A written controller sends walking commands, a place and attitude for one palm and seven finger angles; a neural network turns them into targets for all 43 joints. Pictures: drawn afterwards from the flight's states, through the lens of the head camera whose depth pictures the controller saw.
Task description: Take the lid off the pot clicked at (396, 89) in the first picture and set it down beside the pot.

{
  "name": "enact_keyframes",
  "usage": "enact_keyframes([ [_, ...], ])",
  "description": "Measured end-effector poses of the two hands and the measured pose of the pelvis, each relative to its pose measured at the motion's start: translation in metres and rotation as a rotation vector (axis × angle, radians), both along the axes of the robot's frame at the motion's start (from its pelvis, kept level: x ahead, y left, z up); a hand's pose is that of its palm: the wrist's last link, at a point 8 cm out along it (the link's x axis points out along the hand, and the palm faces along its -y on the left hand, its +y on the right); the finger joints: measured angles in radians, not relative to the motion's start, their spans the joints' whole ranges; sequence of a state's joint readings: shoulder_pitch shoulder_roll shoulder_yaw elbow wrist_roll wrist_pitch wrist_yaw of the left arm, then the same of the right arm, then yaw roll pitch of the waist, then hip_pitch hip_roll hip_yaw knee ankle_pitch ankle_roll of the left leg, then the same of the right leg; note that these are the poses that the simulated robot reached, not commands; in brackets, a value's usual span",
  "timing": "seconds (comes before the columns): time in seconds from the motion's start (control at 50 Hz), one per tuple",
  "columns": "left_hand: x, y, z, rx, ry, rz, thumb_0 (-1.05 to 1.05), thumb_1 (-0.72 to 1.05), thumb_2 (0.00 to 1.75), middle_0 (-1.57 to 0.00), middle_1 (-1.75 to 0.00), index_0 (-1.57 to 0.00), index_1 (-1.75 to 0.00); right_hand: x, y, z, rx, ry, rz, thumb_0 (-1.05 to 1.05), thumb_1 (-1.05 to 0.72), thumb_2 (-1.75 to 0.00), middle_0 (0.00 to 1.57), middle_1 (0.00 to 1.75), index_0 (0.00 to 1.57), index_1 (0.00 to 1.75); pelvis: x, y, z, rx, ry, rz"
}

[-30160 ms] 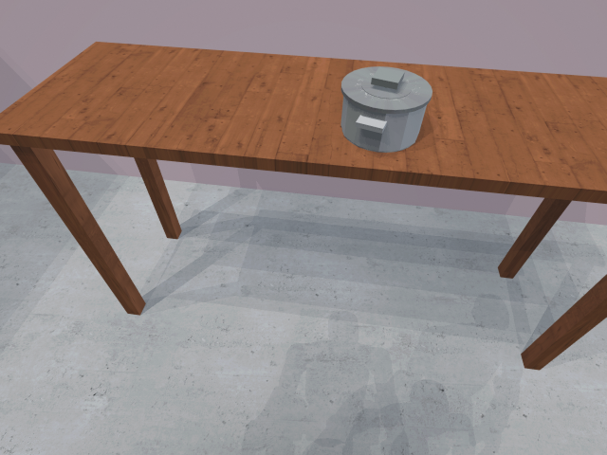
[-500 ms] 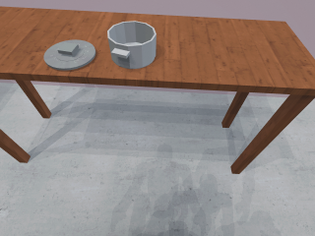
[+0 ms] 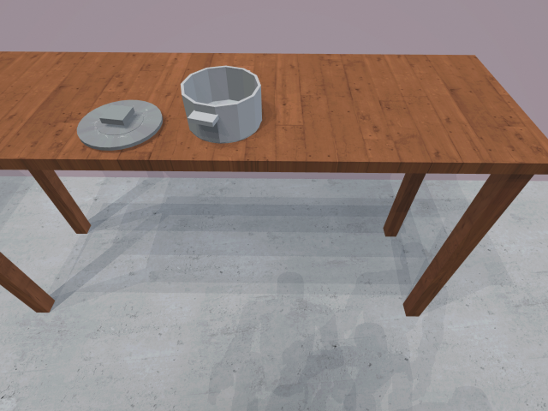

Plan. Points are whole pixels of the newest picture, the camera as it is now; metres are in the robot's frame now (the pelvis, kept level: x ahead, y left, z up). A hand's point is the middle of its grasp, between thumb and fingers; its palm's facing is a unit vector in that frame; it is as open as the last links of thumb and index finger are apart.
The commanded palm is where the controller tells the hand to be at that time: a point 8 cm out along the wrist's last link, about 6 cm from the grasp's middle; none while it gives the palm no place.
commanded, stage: let the arm hang, fingers relaxed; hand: left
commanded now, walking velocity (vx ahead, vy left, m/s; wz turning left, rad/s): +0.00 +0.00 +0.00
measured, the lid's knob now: (117, 115) +0.66 +0.36 +0.07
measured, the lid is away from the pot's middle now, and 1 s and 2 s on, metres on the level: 0.23 0.23 0.23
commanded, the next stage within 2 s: look to check the result in 1.08 s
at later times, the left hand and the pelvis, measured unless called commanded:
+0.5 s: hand out of the picture -0.01 +0.17 -0.17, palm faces +0.03 -0.98 -0.18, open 7.3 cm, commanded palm none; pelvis +0.00 +0.01 +0.00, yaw +0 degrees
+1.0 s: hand out of the picture -0.01 +0.17 -0.17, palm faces +0.03 -0.98 -0.18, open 7.3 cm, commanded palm none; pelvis -0.01 +0.01 +0.00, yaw -1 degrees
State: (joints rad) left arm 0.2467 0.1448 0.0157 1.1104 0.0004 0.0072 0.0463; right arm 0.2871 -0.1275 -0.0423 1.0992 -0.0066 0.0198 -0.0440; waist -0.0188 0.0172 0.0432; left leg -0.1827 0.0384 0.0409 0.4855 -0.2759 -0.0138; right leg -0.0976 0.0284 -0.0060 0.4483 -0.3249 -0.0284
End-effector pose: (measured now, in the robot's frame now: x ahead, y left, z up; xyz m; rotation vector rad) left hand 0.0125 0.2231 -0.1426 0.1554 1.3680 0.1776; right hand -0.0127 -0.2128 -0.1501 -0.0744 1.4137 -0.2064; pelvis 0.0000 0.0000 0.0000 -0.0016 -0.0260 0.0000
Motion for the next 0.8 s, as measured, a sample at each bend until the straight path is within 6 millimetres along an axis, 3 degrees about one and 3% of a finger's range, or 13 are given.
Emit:
enact_keyframes([
  [0.48,-0.022,-0.003,-0.002,-0.031,0.065,0.006,0.01,0.92,0.90,-0.20,-0.30,-0.20,-0.30,-0.012,0.014,0.002,0.012,0.035,-0.010,0.01,-0.91,-0.90,0.20,0.30,0.20,0.30,-0.003,0.008,0.002,-0.001,0.000,-0.007],
  [0.8,-0.025,0.000,-0.002,-0.032,0.058,0.005,0.01,0.92,0.90,-0.20,-0.30,-0.20,-0.30,-0.018,0.019,0.002,0.016,0.031,-0.013,0.01,-0.91,-0.90,0.20,0.30,0.20,0.30,-0.006,0.011,0.002,-0.001,-0.010,-0.009],
])
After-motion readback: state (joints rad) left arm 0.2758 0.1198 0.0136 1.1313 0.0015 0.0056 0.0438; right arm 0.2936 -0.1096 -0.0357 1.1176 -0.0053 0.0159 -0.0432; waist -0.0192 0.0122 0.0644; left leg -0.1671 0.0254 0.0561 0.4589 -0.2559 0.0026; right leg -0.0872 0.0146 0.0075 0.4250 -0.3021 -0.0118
